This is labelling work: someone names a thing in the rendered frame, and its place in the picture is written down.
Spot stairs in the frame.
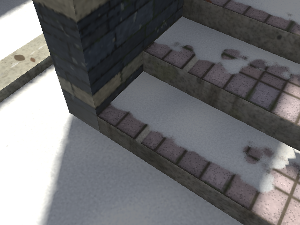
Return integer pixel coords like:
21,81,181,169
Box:
97,0,300,225

